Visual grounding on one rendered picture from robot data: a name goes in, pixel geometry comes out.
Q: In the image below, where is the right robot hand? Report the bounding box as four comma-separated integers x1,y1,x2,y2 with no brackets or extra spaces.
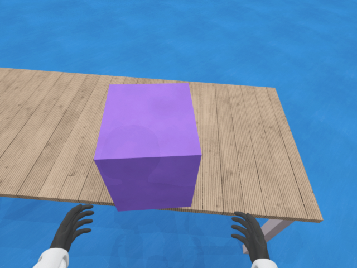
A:
231,211,270,263

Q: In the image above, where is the carton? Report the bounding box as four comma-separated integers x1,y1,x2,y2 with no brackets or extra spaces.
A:
94,83,202,212

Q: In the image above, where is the left robot hand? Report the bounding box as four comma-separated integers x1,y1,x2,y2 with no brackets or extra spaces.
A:
50,204,94,252

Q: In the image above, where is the left robot forearm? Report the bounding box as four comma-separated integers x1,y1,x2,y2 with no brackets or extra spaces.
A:
33,248,69,268

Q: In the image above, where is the table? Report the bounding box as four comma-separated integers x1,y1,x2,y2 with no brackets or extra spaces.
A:
0,68,323,254

